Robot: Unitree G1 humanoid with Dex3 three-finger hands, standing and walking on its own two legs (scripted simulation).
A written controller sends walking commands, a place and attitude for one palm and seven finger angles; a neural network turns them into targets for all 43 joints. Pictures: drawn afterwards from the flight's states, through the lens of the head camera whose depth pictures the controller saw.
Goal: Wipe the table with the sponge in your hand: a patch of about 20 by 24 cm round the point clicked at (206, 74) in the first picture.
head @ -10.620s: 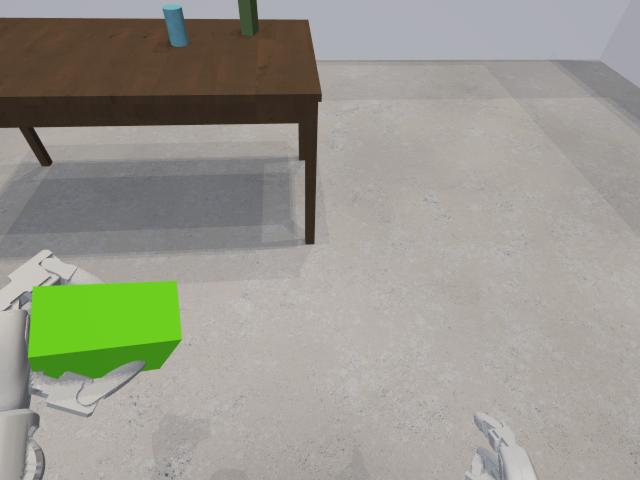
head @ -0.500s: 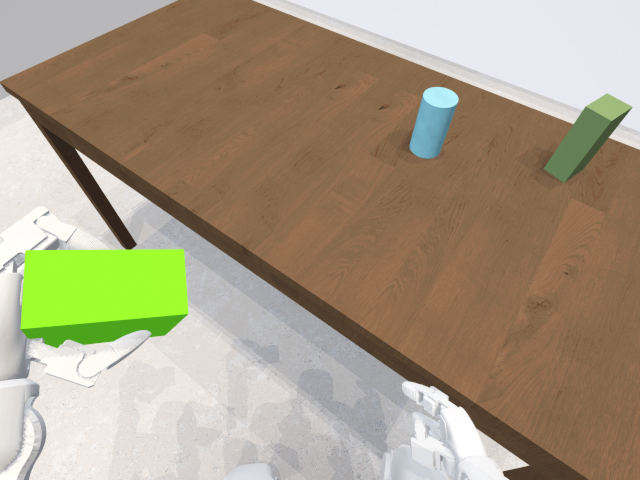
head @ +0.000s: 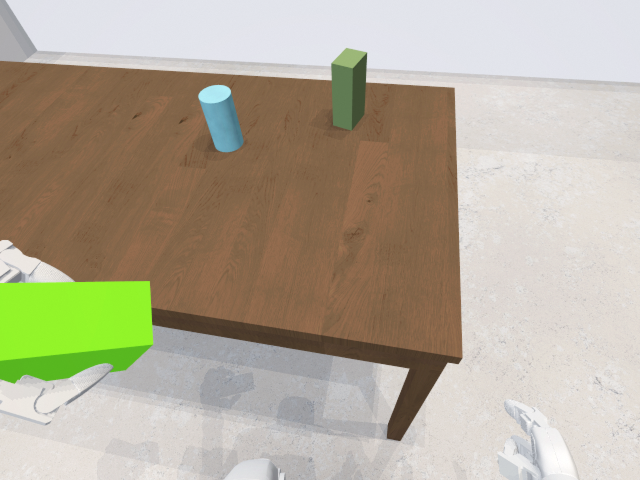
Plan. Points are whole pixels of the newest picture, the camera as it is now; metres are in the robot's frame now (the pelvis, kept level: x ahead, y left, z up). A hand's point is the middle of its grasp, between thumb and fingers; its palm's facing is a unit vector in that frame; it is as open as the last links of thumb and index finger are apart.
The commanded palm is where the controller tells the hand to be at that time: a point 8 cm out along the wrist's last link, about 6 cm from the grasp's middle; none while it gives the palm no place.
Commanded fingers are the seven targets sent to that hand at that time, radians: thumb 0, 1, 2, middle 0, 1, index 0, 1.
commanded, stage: turn to face it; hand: left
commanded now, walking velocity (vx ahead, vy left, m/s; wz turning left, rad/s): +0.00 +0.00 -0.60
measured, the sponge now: (92, 333) +0.22 +0.22 +0.15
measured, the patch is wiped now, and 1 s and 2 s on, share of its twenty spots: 0.00 0.00 0.00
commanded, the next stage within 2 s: come to a stop and stand still in 0.92 s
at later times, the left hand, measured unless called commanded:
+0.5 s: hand (196, 341) +0.22 +0.12 +0.15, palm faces +0.12 -0.87 -0.48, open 10.1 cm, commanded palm +0.16 +0.18 +0.18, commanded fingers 0.00 0.10 1.30 -1.20 -1.60 -1.20 -1.60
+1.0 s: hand (244, 371) +0.19 +0.07 +0.16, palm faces -0.05 -0.88 -0.47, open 10.1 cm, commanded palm +0.17 +0.12 +0.18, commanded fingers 0.00 0.10 1.30 -1.20 -1.60 -1.20 -1.60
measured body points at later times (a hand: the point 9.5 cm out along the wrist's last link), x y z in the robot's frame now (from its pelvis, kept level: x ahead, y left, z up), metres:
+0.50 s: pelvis -0.07 -0.04 -0.02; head -0.02 -0.08 +0.42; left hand +0.21 +0.17 +0.17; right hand +0.05 -0.28 -0.14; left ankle -0.06 +0.14 -0.70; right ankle -0.03 -0.11 -0.74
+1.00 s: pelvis -0.11 -0.04 -0.01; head -0.09 -0.06 +0.44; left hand +0.19 +0.12 +0.18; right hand -0.07 -0.33 -0.10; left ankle -0.06 +0.10 -0.74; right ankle -0.12 -0.13 -0.72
